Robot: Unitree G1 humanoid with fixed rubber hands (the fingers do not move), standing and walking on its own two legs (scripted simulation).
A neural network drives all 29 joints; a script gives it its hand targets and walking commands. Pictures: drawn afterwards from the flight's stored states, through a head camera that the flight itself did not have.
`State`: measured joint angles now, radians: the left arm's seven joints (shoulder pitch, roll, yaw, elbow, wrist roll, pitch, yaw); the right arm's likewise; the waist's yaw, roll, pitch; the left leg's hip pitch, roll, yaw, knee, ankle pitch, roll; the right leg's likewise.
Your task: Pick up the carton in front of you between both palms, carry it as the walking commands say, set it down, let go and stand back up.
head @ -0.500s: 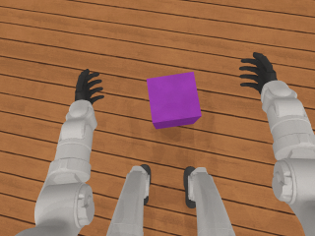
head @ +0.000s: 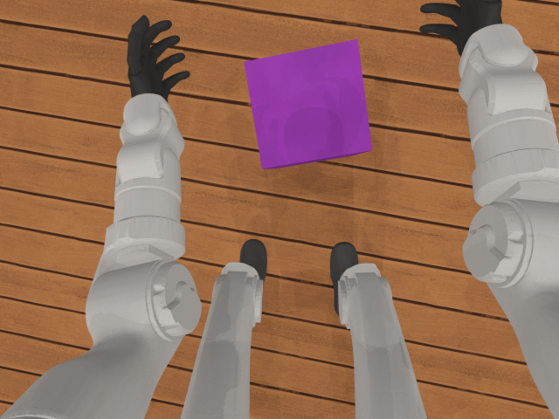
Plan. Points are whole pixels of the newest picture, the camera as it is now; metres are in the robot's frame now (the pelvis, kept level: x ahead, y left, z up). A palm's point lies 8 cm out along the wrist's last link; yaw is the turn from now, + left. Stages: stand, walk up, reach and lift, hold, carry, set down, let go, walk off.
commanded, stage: reach and lift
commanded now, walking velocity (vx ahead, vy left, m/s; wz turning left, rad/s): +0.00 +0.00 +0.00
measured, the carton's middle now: (307, 116) +0.51 -0.02 -0.50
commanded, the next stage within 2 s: none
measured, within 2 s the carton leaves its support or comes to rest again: leaves its support in 1.54 s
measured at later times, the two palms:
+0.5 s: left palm (205, 122) +0.49 +0.18 -0.37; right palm (409, 91) +0.53 -0.20 -0.37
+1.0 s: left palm (222, 118) +0.50 +0.16 -0.43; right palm (394, 94) +0.53 -0.19 -0.43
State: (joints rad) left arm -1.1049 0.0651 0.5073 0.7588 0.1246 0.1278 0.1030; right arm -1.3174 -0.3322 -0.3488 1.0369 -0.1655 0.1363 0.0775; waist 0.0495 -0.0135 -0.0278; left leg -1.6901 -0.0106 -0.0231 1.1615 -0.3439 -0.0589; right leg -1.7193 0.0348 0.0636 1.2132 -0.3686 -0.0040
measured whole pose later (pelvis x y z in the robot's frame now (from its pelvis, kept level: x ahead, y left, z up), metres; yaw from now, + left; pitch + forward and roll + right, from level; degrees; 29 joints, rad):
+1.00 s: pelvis -0.04 +0.01 -0.26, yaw +2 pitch +37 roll +4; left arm -1.50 0.23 0.21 1.08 -0.19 0.07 0.19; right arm -1.63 -0.51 0.03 1.24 0.20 0.08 -0.02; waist 0.03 0.04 0.41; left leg -2.24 -0.06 -0.02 2.18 -0.60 -0.08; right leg -2.26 0.02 0.05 2.24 -0.63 0.01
